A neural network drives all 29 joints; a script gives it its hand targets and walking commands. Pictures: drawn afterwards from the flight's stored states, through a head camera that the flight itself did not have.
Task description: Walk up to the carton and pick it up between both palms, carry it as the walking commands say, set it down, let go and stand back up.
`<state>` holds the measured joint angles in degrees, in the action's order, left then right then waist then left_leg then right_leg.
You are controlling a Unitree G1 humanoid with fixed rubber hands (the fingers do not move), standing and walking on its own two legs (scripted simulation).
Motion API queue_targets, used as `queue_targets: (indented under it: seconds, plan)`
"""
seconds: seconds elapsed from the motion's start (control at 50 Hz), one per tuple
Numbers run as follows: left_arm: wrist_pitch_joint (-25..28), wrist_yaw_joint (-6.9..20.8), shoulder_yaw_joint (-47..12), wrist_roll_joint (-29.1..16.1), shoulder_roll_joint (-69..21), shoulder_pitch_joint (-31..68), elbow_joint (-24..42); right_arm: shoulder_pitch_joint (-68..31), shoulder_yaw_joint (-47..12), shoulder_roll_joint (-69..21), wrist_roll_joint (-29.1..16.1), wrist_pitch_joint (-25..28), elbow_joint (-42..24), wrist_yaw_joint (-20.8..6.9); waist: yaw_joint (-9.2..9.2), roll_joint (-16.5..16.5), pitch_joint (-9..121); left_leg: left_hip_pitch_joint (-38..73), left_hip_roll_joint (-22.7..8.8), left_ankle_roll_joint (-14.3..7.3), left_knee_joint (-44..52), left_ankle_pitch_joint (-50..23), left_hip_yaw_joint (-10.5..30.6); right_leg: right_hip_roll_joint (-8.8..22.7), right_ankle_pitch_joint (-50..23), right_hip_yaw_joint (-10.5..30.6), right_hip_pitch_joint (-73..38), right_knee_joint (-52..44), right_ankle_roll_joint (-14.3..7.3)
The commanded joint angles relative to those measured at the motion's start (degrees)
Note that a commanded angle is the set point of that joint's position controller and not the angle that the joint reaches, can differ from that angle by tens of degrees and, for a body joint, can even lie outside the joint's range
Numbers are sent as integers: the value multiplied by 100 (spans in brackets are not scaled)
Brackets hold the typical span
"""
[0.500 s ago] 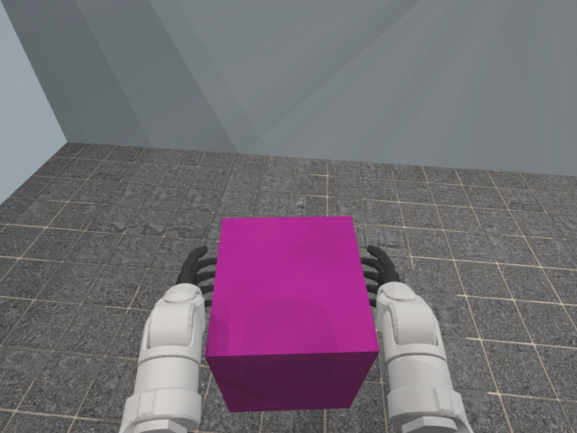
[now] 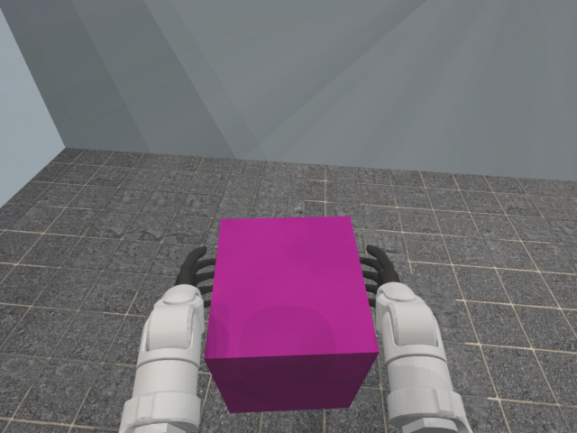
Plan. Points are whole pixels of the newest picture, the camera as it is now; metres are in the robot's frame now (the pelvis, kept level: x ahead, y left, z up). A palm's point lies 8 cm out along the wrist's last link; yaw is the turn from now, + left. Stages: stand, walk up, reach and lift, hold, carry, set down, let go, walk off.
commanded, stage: hold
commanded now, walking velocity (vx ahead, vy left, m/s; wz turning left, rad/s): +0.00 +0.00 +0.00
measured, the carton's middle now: (288, 317) +0.30 +0.00 -0.02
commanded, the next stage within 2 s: carry in 0.72 s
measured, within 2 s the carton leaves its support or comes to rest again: neither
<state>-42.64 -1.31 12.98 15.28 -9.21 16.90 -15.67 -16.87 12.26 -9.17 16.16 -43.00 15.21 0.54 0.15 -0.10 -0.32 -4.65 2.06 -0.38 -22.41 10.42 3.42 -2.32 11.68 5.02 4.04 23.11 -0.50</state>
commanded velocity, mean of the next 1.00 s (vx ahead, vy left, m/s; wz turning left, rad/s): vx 0.00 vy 0.00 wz -0.19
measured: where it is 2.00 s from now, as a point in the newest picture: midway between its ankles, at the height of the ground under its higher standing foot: outside the picture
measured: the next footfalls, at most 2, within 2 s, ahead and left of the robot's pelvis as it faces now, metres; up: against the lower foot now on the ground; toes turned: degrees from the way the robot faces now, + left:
left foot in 1.24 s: -0.02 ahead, +0.08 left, +0.00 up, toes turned -5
right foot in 1.58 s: -0.03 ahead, -0.19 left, +0.00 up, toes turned -22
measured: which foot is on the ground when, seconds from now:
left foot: down 0.00-1.00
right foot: down 0.00-1.00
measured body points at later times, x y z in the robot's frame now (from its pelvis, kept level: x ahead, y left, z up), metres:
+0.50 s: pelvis -0.01 +0.00 +0.00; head -0.06 -0.01 +0.44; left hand +0.29 +0.15 +0.05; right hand +0.29 -0.15 +0.04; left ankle +0.03 +0.11 -0.74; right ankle +0.02 -0.12 -0.74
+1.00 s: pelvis -0.02 -0.02 -0.02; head -0.04 -0.03 +0.43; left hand +0.30 +0.12 +0.06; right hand +0.29 -0.17 +0.05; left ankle +0.03 +0.11 -0.74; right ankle +0.02 -0.12 -0.74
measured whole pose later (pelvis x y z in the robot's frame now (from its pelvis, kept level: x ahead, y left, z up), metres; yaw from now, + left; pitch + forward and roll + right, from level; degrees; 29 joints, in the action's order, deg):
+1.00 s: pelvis -0.02 -0.02 -0.02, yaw -3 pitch +1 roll +0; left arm -50.6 -4.3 11.1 6.7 -7.2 17.0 -2.8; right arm -17.6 7.9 -8.1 10.5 -51.4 2.1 4.5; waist 1.3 1.9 5.3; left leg -23.1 -0.5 0.9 -37.7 15.9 1.4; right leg -5.9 15.5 6.3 23.4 38.0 -1.7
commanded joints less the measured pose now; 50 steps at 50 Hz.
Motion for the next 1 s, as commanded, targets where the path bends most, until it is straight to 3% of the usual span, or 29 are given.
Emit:
queue_targets:
  seconds: [0.0,0.04,0.12,0.16,0.18,0.2,0.28,0.3,0.32,0.34,0.38,0.4,0.42,0.48,0.5,0.52,0.58,0.6,0.62,0.68,0.7,0.74,0.8,0.88,0.9,0.92,0.94,0.96,0.98]
  plan:
    - [123,1410,-3351,-1550,-5754,2547,356,-2748,-3244,-5539,-1738,290,-534,-1334,33,243,1527,826,206,131,198,-1173,81,-260,-1013,48,87,-416,17]
    - [75,1433,-3308,-1560,-5666,2294,414,-2396,-3258,-5466,-1693,217,-569,-1348,48,52,1452,777,273,128,240,-1404,83,-282,-1423,72,-93,-416,80]
    - [22,1376,-3276,-1484,-5573,2240,419,-2544,-3265,-5426,-1676,197,-683,-1286,-26,-11,1359,833,215,82,183,-1019,104,-222,-902,60,37,-457,37]
    - [51,1418,-3217,-1533,-5643,2130,264,-2769,-3378,-5416,-1758,243,-823,-1300,108,-180,1273,649,206,61,245,-1053,141,-286,-894,45,68,-439,33]
    - [70,1434,-3306,-1574,-5665,2260,375,-2681,-3360,-5441,-1777,249,-804,-1311,84,92,1530,687,243,93,206,-977,119,-246,-845,86,-138,-415,14]
    - [133,1450,-3369,-1682,-5640,2566,571,-2697,-3333,-5453,-1691,249,-812,-1317,-51,-317,1488,804,251,56,191,-1007,111,-282,-906,71,66,-433,48]
    - [142,1429,-3495,-1734,-5691,2635,699,-2760,-3394,-5585,-1803,258,-750,-1312,54,-72,1447,705,222,75,136,-924,147,-257,-769,92,64,-372,29]
    - [147,1414,-3449,-1640,-5604,2770,771,-2707,-3325,-5570,-1774,258,-636,-1334,81,211,1547,701,241,100,114,-904,112,-214,-790,117,-16,-353,-2]
    - [110,1423,-3489,-1726,-5602,2827,645,-2462,-3178,-5514,-1659,222,-403,-1330,-78,-81,1321,730,221,76,147,-713,122,-248,-563,82,213,-410,8]
    - [139,1433,-3452,-1713,-5621,2934,695,-2598,-3269,-5622,-1740,249,-510,-1323,97,121,1282,482,253,79,162,-552,66,-235,-436,75,103,-414,7]
    - [108,1454,-3494,-1675,-5727,2871,544,-2853,-3183,-5549,-1688,259,-576,-1291,-120,42,1290,669,223,89,119,-445,84,-233,-242,82,291,-436,-3]
    - [127,1458,-3303,-1527,-5525,2876,362,-2926,-3135,-5558,-1679,298,-458,-1325,60,199,1311,421,228,81,180,-182,56,-190,-142,105,163,-408,-28]
    - [135,1485,-3229,-1588,-5659,2839,117,-3267,-3206,-5515,-1703,317,-598,-1310,37,-173,1181,274,248,27,169,12,48,-207,169,80,245,-472,4]
    - [184,1510,-3297,-1687,-5663,3210,263,-3089,-3129,-5755,-1718,287,-153,-1327,-8,-4,1273,273,217,27,155,319,47,-165,328,120,214,-429,-31]
    - [204,1508,-3251,-1635,-5667,3216,266,-3192,-3136,-5698,-1690,315,-242,-1359,-15,-169,1448,403,193,19,172,60,78,-221,71,57,193,-369,-13]
    - [159,1481,-3179,-1618,-5694,3096,97,-3114,-3092,-5750,-1732,287,-13,-1354,59,109,1213,245,197,33,150,-16,56,-144,65,96,238,-363,-45]
    - [214,1498,-3220,-1600,-5704,3400,225,-3224,-3032,-5684,-1668,348,-142,-1394,-12,117,1574,625,183,65,154,-145,56,-205,-82,67,343,-378,-60]
    - [204,1488,-3187,-1566,-5673,3008,45,-3369,-3167,-5665,-1708,376,-304,-1395,49,-279,1598,537,208,31,142,-392,68,-257,-266,7,219,-374,7]
    - [179,1487,-3263,-1636,-5756,3034,107,-3149,-3177,-5759,-1771,331,-179,-1375,40,51,1388,458,220,46,85,-552,29,-175,-428,59,337,-317,-20]
    - [121,1451,-3207,-1520,-5709,2941,193,-2929,-3108,-5607,-1697,305,-96,-1354,44,250,1425,481,249,89,119,-765,44,-211,-671,54,148,-352,-25]
    - [193,1443,-3523,-1639,-5582,3065,290,-3283,-3419,-5570,-1829,316,-417,-1361,-13,30,1729,-149,-897,-135,-235,-842,369,656,-571,63,832,364,-141]
    - [110,1407,-3677,-1814,-5657,3046,398,-3346,-3458,-5516,-1892,203,-557,-1327,2,487,1447,-821,-992,-163,35,1049,537,551,359,299,1238,433,-198]
    - [-169,1348,-3895,-2113,-5409,3337,1014,-3451,-3792,-5483,-2161,-61,-996,-1222,-55,511,2052,-705,-1364,-342,-515,-326,659,464,-435,81,1552,1122,-59]
    - [-614,1229,-4458,-2748,-5221,3669,1723,-3404,-4232,-5163,-2476,-524,-1671,-935,-84,216,2527,-383,-1620,-561,-957,-861,641,309,-474,34,2175,1503,-12]
    - [-823,1190,-4531,-2839,-5225,3557,1780,-3184,-4259,-5215,-2539,-717,-1658,-866,-38,592,2582,-548,-1609,-504,-1024,-791,511,258,-45,-23,2048,1409,-37]
    - [-939,1140,-4762,-3152,-5085,4225,2163,-3802,-4472,-4919,-2811,-824,-2072,-804,0,460,2663,-581,-1450,-384,-1210,-839,229,278,-121,116,1948,1086,-89]
    - [-1110,1090,-4779,-3220,-4943,4147,2265,-4135,-4668,-4962,-2965,-962,-2444,-735,-19,-258,2545,-935,-1136,-173,-1738,-260,24,721,-871,860,1989,863,-219]
    - [-1297,1005,-4723,-3335,-4855,4309,2225,-4206,-4646,-4912,-3109,-1144,-2428,-665,-36,-617,2452,-1495,-679,72,-2069,234,-385,1004,-1462,1477,1644,698,-408]
    - [-1439,912,-4763,-3393,-4690,4509,2521,-4336,-4746,-4904,-3256,-1301,-2522,-603,-36,-1244,2418,-1984,-115,262,-2141,1708,-760,1337,-1769,2122,1223,268,-624]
